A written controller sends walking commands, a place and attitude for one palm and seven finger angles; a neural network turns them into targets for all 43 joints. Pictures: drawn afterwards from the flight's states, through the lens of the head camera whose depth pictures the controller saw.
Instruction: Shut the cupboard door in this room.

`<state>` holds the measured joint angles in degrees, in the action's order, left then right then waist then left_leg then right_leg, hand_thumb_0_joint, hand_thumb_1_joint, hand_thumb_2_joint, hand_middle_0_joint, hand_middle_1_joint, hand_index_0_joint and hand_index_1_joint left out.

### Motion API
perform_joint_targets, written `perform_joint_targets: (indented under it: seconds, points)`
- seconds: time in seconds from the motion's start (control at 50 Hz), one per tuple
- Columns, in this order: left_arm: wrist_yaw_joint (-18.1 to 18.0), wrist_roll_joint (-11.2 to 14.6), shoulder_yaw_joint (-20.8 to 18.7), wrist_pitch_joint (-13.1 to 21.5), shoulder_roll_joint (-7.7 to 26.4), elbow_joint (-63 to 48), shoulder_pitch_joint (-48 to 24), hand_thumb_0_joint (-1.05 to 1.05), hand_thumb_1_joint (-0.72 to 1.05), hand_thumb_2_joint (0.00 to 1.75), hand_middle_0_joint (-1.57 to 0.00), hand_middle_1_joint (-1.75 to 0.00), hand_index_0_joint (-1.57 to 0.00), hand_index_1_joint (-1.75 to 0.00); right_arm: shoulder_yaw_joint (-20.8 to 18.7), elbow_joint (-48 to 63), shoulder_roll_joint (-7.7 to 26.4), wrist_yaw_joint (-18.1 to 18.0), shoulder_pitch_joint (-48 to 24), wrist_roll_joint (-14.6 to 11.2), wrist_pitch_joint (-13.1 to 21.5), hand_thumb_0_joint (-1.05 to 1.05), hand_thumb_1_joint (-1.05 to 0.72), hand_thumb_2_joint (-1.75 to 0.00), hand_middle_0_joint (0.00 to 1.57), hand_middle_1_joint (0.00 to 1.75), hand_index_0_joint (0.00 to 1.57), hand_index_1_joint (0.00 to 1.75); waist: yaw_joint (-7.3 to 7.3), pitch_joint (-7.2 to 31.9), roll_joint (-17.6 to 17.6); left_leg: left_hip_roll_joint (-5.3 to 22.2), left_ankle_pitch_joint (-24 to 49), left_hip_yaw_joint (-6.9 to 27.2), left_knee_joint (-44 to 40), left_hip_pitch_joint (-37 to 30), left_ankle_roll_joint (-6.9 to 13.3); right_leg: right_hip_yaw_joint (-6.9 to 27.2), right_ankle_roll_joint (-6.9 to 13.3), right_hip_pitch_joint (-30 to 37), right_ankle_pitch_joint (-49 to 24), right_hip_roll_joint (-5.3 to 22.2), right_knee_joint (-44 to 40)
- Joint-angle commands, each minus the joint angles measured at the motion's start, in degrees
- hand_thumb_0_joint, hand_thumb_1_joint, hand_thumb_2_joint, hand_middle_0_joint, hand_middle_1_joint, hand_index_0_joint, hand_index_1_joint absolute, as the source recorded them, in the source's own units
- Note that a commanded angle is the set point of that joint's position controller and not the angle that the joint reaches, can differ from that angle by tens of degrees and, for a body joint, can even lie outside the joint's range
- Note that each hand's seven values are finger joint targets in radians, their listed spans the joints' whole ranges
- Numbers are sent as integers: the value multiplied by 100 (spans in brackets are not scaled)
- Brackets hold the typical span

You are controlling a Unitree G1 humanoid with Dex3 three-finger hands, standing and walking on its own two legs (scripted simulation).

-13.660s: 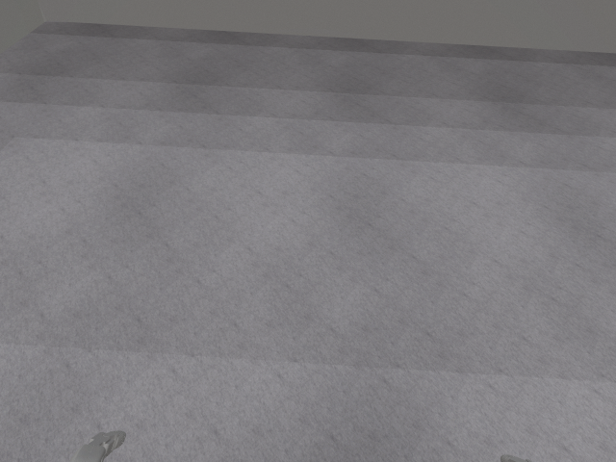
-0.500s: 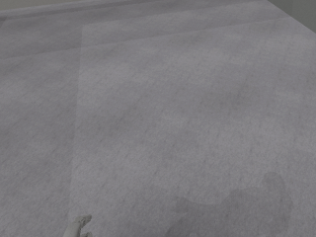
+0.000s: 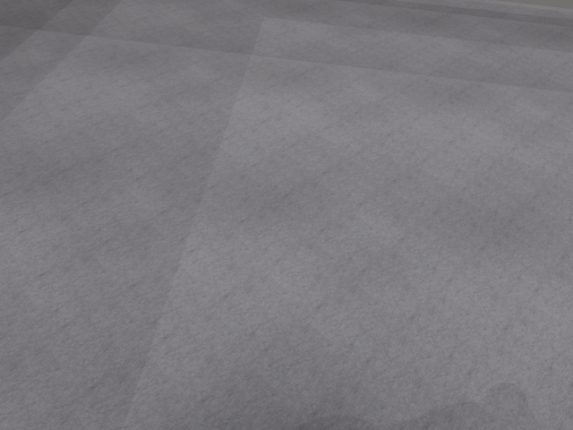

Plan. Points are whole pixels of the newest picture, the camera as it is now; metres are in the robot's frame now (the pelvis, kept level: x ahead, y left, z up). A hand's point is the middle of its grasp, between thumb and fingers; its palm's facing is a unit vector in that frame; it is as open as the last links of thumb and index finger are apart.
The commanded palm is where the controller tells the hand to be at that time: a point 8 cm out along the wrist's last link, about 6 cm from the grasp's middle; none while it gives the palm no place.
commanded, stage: turn or walk to find it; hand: left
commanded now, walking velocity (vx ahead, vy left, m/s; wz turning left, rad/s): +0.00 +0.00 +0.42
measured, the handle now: out of the picture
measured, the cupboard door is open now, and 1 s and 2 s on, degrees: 90 90 90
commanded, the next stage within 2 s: none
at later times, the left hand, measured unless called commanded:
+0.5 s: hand out of the picture +0.06 +0.17 -0.13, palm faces +0.16 -0.94 -0.29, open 7.4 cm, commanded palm none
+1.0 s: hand out of the picture -0.13 +0.16 -0.17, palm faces +0.46 -0.85 -0.24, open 7.4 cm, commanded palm none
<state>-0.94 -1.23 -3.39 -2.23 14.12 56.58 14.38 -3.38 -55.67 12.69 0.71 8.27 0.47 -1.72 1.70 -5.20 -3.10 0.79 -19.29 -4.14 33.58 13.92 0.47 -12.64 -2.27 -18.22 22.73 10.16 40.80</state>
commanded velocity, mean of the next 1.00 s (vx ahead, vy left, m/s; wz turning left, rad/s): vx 0.00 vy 0.00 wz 0.42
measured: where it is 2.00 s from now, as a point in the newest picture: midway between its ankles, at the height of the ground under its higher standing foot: outside the picture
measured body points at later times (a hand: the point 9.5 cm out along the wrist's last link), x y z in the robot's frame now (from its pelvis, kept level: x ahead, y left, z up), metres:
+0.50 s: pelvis -0.02 -0.04 +0.01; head +0.02 -0.07 +0.45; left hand +0.06 +0.22 -0.11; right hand +0.06 -0.28 -0.16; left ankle -0.02 +0.11 -0.71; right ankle +0.00 -0.13 -0.73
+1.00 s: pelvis -0.05 -0.03 +0.00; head -0.02 +0.00 +0.45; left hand -0.15 +0.21 -0.15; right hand +0.15 -0.22 -0.14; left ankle -0.11 +0.07 -0.73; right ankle +0.00 -0.13 -0.73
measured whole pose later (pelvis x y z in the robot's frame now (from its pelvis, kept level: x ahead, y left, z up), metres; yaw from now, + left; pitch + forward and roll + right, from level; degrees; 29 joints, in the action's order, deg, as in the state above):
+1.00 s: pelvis -0.05 -0.03 +0.00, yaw +25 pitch +0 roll +0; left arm -0.9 -1.6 -2.9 -1.3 12.6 57.0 15.7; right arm -3.1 -55.9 13.2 0.7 7.8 0.3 -2.4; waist 1.9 -4.8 -1.1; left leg 2.0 -18.6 -4.4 33.9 14.0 -2.2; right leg -17.7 -0.2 -15.2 18.1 9.2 35.4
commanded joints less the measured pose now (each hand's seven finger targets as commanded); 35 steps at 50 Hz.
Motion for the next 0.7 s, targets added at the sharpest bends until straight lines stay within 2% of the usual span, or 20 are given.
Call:
perform_joint_targets:
  seconds: [0.0, 0.02, 0.04, 0.06, 0.12, 0.16, 0.24, 0.28, 0.34, 0.38, 0.4, 0.42, 0.44, 0.46, 0.48, 0.5, 0.54, 0.56, 0.6, 0.68]
  points:
    - [-68, 13, -79, -32, 359, -610, -512, 0, 90, 90, -20, -30, -20, -30, -240, 139, 1235, -162, 775, 87, 96, 0, -90, -90, 20, 30, 20, 30, -476, 598, 1796, 1918, 3378, 1994, -1624, -707, 813, 1069, -139, -1260, 950, -242, 2013]
    - [-34, 21, -107, -34, 432, -543, -500, 0, 90, 90, -20, -30, -20, -30, -199, 191, 1098, -199, 498, 79, 93, 0, -90, -90, 20, 30, 20, 30, -363, 516, 1762, 1726, 3194, 1821, -1535, -726, 776, 1103, -160, -1381, 611, -242, 2230]
    - [3, 28, -118, -7, 477, -498, -504, 0, 90, 90, -20, -30, -20, -30, -151, 275, 1014, -204, 326, 79, 98, 0, -90, -90, 20, 30, 20, 30, -310, 379, 1504, 1505, 3301, 1619, -1484, -635, 763, 1115, -168, -1356, 340, -293, 2334]
    - [22, 34, -119, 10, 457, -421, -338, 0, 90, 90, -20, -30, -20, -30, -122, 312, 986, -202, 207, 72, 119, 0, -90, -90, 20, 30, 20, 30, -201, 454, 1367, 1373, 3406, 1441, -1433, -754, 752, 1091, -199, -1339, 178, -337, 2380]
    - [34, 42, -100, 36, 445, -367, -252, 0, 90, 90, -20, -30, -20, -30, -133, 317, 975, -196, 321, 36, 160, 0, -90, -90, 20, 30, 20, 30, -206, 632, 1104, 1221, 3597, 1305, -1402, -972, 730, 1077, -273, -1282, -48, -406, 2301]
    - [17, 41, -91, 33, 419, -442, -374, 0, 90, 90, -20, -30, -20, -30, -157, 304, 949, -192, 476, 46, 162, 0, -90, -90, 20, 30, 20, 30, -275, 656, 1018, 1240, 3656, 1473, -1391, -1094, 794, 1115, -315, -1301, -23, -442, 2105]
    - [-6, 60, -62, 38, 349, -621, -662, 0, 90, 90, -20, -30, -20, -30, -209, 303, 989, -175, 611, 80, 131, 0, -90, -90, 20, 30, 20, 30, -384, 647, 1189, 1294, 3490, 1831, -1334, -1039, 924, 1138, -316, -1135, 249, -517, 1489]
    - [-17, 78, -44, 52, 289, -693, -739, 0, 90, 90, -20, -30, -20, -30, -229, 327, 984, -172, 579, 99, 105, 0, -90, -90, 20, 30, 20, 30, -389, 653, 1217, 1287, 3443, 2015, -1253, -876, 956, 1133, -281, -878, 376, -597, 940]
    - [-26, 109, -42, 93, 271, -668, -521, 0, 90, 90, -20, -30, -20, -30, -255, 389, 1014, -155, 403, 115, 69, 0, -90, -90, 20, 30, 20, 30, -279, 718, 1345, 1156, 3323, 2181, -1119, -466, 888, 1028, -200, -180, 201, -771, 60]
    - [-31, 112, -60, 149, 315, -586, -154, 0, 90, 90, -20, -30, -20, -30, -272, 428, 986, -145, 290, 86, 56, 0, -90, -90, 20, 30, 20, 30, -85, 855, 1229, 945, 2927, 2147, -822, -72, 699, 948, -164, 581, -625, -834, -989]
    - [-46, 95, -89, 206, 420, -538, 55, 0, 90, 90, -20, -30, -20, -30, -270, 449, 867, -130, 306, 50, 57, 0, -90, -90, 20, 30, 20, 30, 13, 988, 870, 699, 2307, 2019, -520, 320, 463, 1025, -138, 1250, -1245, -690, -1795]
    - [-85, 17, -159, 277, 842, -511, 255, 0, 90, 90, -20, -30, -20, -30, -230, 487, 567, -93, 387, -9, 62, 0, -90, -90, 20, 30, 20, 30, 96, 1124, -202, 179, 860, 1515, 275, 1249, 91, 1934, 106, 2134, -1399, 295, -2297]
    - [-110, -32, -242, 297, 1265, -537, 299, 0, 90, 90, -20, -30, -20, -30, -181, 646, 302, -94, 329, 11, 61, 0, -90, -90, 20, 30, 20, 30, 149, 944, -1545, -532, -1393, 759, 1559, 2079, -235, 3230, 758, 2131, -2318, 1618, -2379]
    - [-117, 22, -196, 260, 1186, -620, 259, 0, 90, 90, -20, -30, -20, -30, -262, 633, 602, -100, 199, 48, -15, 0, -90, -90, 20, 30, 20, 30, 172, 810, -951, -279, -1513, 1009, 2518, 1780, -187, 3034, 1118, 1205, -2256, 1796, -2423]
    - [-135, 32, -214, 288, 956, -716, -188, 0, 90, 90, -20, -30, -20, -30, -296, 468, 634, -76, 415, 78, -112, 0, -90, -90, 20, 30, 20, 30, -63, 552, -1038, -153, -1104, 1194, 3093, 1688, -184, 2762, 1060, 591, -1157, 1497, -2718]
    - [-118, 41, -180, 260, 831, -801, -553, 0, 90, 90, -20, -30, -20, -30, -322, 317, 598, -45, 519, 88, -157, 0, -90, -90, 20, 30, 20, 30, -209, 273, -701, -127, -736, 1083, 3512, 1722, -209, 2477, 920, 358, -555, 1195, -2809]
    - [-101, 53, -79, 274, 546, -887, -783, 0, 90, 90, -20, -30, -20, -30, -291, 129, 507, 10, 767, 108, -184, 0, -90, -90, 20, 30, 20, 30, -380, 63, -454, -23, -130, 882, 3783, 1735, -299, 1665, 642, 278, -933, 731, -2665]
    - [-97, 54, -71, 304, 496, -866, -703, 0, 90, 90, -20, -30, -20, -30, -277, 92, 481, 19, 846, 101, -184, 0, -90, -90, 20, 30, 20, 30, -371, 141, -540, -14, 35, 810, 3835, 1764, -354, 1444, 632, 443, -1239, 653, -2603]
    - [-103, 54, -64, 334, 485, -767, -409, 0, 90, 90, -20, -30, -20, -30, -264, 83, 488, 15, 803, 92, -180, 0, -90, -90, 20, 30, 20, 30, -263, 300, -621, 27, 125, 770, 3770, 1859, -440, 1291, 684, 859, -1665, 656, -2500]
    - [-123, 26, -101, 332, 562, -612, -33, 0, 90, 90, -20, -30, -20, -30, -221, 129, 472, 6, 511, 88, -188, 0, -90, -90, 20, 30, 20, 30, -86, 380, -477, 173, -63, 677, 3317, 1853, -524, 1294, 865, 1202, -1926, 893, -2419]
